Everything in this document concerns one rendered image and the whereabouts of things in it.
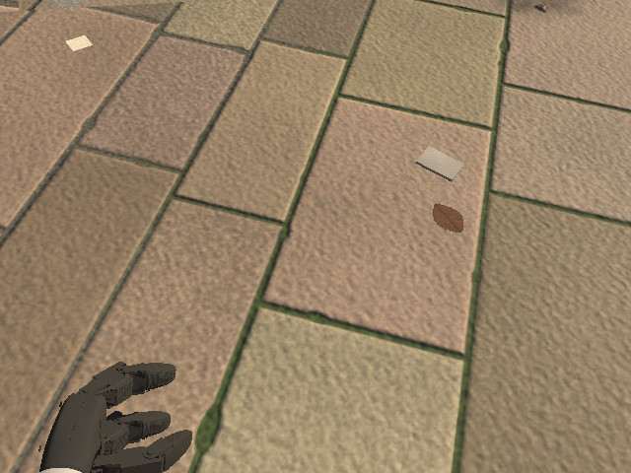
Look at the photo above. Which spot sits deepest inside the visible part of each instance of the left robot hand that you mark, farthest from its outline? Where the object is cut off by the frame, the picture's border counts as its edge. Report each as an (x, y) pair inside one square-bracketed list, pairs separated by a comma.
[(83, 438)]

